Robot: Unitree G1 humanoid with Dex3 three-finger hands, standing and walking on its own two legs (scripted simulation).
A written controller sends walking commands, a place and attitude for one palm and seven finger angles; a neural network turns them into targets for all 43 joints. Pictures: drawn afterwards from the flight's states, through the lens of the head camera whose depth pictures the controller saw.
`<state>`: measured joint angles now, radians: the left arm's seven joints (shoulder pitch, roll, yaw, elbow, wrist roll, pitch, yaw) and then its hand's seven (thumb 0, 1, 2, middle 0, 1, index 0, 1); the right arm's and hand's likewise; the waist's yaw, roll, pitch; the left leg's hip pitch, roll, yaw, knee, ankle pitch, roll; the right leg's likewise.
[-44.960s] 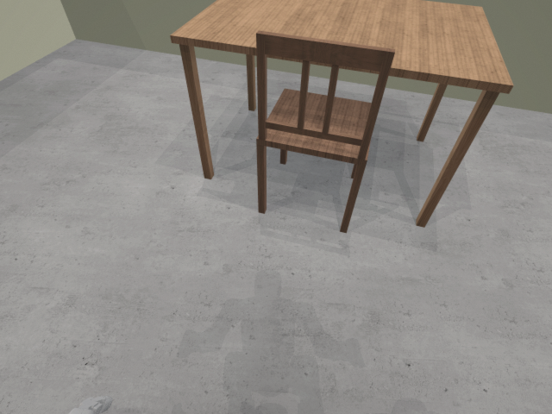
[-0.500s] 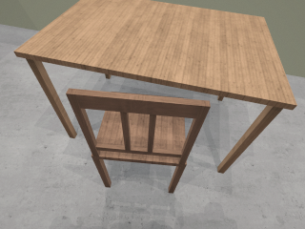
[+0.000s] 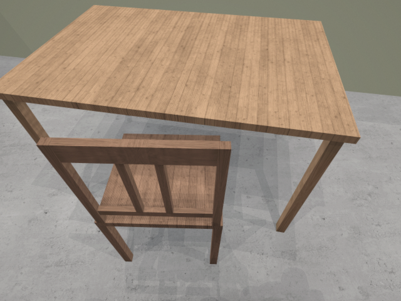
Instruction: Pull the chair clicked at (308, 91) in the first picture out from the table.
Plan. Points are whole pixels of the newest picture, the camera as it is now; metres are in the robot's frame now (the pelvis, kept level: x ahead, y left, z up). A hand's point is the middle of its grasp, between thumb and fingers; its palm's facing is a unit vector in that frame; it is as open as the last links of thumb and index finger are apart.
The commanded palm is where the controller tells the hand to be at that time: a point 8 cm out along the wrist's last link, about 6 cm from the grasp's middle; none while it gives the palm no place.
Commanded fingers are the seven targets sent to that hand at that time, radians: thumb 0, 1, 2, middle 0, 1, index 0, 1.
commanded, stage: come to a stop and stand still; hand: left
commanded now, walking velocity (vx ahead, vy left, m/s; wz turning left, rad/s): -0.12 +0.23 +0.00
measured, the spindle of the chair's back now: (131, 188) +0.41 +0.22 -0.10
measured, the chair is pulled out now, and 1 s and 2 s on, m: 0.10 0.10 0.10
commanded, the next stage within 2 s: look again from close up in 0.84 s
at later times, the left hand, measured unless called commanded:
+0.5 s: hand out of the picture +0.00 +0.25 -0.18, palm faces +0.00 -0.97 -0.24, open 7.3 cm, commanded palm none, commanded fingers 0.00 0.90 0.90 -0.20 -0.30 -0.20 -0.30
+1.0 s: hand out of the picture -0.04 +0.22 -0.16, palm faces -0.02 -0.99 -0.15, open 7.3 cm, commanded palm none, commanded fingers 0.00 0.90 0.90 -0.20 -0.30 -0.20 -0.30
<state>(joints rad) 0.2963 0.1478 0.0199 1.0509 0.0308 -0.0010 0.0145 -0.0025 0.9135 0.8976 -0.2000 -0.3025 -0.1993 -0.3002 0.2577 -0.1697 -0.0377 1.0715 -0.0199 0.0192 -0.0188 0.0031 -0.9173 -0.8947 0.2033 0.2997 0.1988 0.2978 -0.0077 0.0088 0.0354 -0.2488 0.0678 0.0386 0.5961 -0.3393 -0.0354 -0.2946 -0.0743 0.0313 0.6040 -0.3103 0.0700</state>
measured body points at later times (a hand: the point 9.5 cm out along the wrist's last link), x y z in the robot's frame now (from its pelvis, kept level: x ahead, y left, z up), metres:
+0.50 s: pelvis -0.03 +0.06 +0.00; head -0.04 +0.06 +0.45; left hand +0.00 +0.30 -0.16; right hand +0.05 -0.18 -0.14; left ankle +0.00 +0.12 -0.73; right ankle -0.02 -0.12 -0.72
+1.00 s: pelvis -0.03 +0.07 +0.01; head -0.03 +0.07 +0.46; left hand -0.04 +0.27 -0.15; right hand -0.06 -0.15 -0.15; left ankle +0.00 +0.12 -0.73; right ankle -0.05 -0.03 -0.73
